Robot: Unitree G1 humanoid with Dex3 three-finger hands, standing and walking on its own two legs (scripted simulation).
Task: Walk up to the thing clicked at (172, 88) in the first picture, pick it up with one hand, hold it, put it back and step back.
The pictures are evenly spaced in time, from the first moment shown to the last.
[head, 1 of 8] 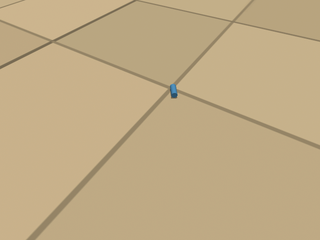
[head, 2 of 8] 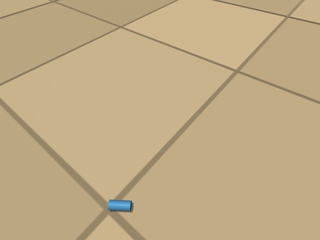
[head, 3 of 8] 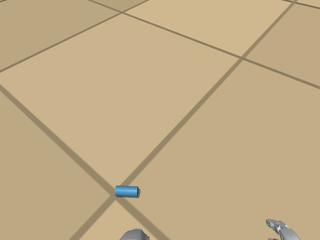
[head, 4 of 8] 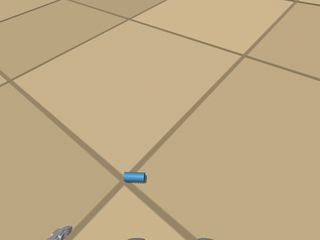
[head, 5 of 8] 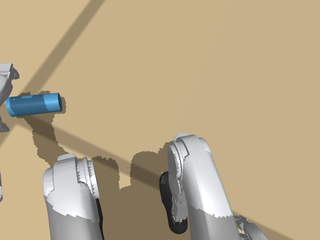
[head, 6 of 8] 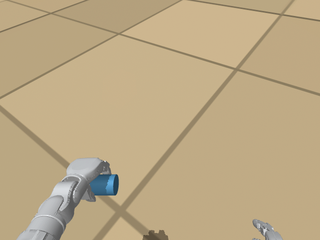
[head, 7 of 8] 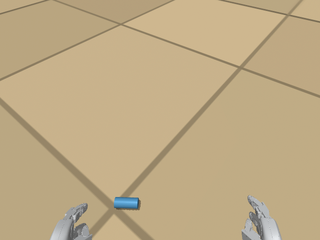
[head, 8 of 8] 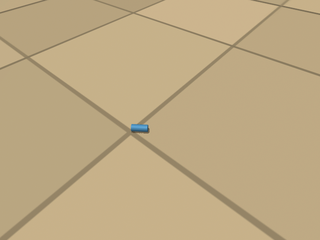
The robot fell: no
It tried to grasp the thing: yes
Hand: left
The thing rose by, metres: 0.68
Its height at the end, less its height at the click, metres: +0.00
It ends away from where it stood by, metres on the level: 0.01
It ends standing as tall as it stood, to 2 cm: yes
